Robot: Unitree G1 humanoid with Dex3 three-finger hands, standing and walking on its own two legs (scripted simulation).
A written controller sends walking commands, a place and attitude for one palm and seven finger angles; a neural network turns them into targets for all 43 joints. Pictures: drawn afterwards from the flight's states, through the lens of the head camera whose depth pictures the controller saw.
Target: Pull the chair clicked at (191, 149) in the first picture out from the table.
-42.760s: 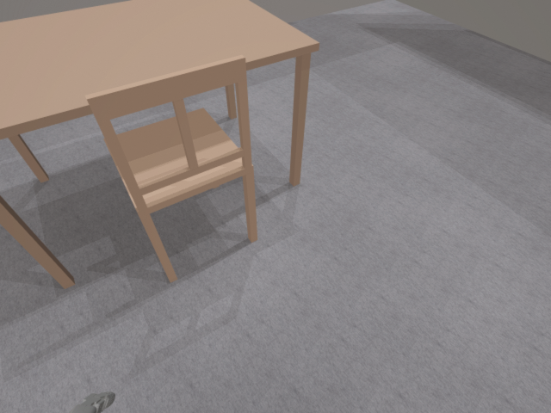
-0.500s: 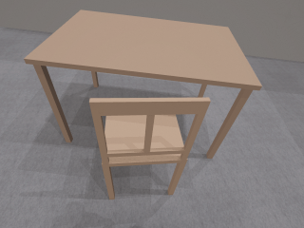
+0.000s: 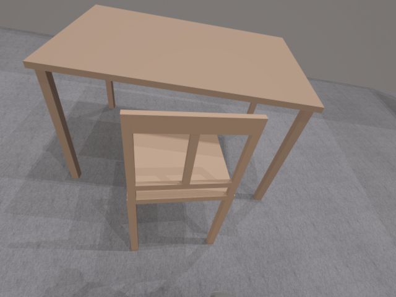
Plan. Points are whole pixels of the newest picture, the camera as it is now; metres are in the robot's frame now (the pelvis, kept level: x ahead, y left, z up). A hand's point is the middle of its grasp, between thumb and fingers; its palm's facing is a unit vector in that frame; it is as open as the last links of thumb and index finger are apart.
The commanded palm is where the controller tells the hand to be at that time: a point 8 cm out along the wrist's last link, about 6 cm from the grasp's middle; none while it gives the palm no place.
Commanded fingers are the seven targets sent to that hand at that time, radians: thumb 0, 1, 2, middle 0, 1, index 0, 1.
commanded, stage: look again from close up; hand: left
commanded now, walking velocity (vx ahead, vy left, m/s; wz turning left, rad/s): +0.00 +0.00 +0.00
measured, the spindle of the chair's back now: (190, 159) +0.54 +0.04 -0.09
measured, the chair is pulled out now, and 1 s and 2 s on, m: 0.16 0.16 0.16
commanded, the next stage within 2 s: none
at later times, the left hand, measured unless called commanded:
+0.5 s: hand out of the picture -0.04 +0.20 -0.16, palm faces +0.03 -0.99 -0.14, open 7.3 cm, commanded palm none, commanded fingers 0.00 0.90 0.90 -0.20 -0.30 -0.20 -0.30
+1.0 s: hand out of the picture -0.12 +0.20 -0.15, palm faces +0.09 -0.99 -0.13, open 7.4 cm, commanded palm none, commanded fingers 0.00 0.90 0.90 -0.20 -0.30 -0.20 -0.30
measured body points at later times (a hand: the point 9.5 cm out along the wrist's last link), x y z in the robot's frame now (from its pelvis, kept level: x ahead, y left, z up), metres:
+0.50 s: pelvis -0.04 +0.04 +0.03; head -0.04 +0.07 +0.47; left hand -0.04 +0.26 -0.14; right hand -0.06 -0.19 -0.12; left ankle +0.02 +0.06 -0.71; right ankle -0.04 -0.10 -0.71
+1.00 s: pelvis -0.04 +0.05 +0.03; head -0.04 +0.07 +0.48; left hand -0.12 +0.25 -0.14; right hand -0.01 -0.18 -0.12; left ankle +0.02 +0.06 -0.71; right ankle -0.04 -0.10 -0.71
